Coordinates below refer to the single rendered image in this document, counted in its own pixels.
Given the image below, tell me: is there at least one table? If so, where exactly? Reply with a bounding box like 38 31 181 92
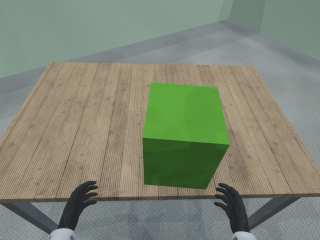
0 62 320 235

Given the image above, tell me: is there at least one robot left forearm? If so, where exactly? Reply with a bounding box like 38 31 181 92
48 228 77 240

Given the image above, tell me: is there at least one robot left hand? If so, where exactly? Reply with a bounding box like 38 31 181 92
57 181 98 231

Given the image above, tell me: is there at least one robot right hand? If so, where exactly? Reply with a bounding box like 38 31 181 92
214 183 250 234

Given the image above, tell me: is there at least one carton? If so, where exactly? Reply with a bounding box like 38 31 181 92
142 82 230 190

